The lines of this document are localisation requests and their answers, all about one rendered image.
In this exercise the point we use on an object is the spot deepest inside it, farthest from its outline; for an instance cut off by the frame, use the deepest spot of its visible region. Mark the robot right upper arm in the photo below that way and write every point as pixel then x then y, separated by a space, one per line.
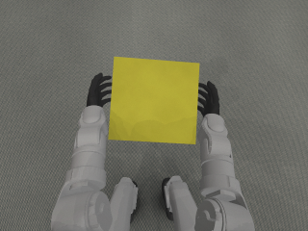
pixel 214 214

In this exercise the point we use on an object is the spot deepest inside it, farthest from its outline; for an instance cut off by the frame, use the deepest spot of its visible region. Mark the robot left upper arm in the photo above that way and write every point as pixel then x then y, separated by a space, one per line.
pixel 83 211

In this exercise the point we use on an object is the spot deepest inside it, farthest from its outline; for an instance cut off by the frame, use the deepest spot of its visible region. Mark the right robot hand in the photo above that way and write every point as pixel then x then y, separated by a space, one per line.
pixel 211 104

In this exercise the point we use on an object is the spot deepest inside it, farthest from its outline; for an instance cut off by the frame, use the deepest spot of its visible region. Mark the left robot hand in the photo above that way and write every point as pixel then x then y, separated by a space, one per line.
pixel 95 95

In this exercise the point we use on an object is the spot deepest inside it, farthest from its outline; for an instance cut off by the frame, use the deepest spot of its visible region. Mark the robot left forearm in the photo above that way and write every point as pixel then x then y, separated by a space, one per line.
pixel 87 169

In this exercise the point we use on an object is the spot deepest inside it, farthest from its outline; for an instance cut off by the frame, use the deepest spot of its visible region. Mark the right robot shin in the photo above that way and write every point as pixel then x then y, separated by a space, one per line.
pixel 175 178

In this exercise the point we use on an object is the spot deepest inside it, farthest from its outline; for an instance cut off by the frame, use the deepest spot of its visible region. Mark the left robot foot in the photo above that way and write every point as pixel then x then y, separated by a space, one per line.
pixel 132 215

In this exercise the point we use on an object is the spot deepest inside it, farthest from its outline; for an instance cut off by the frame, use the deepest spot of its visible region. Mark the robot right forearm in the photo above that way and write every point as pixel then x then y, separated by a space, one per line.
pixel 216 160

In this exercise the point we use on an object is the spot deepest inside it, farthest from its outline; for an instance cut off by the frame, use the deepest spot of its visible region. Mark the carton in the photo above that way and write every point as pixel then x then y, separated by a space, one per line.
pixel 154 101

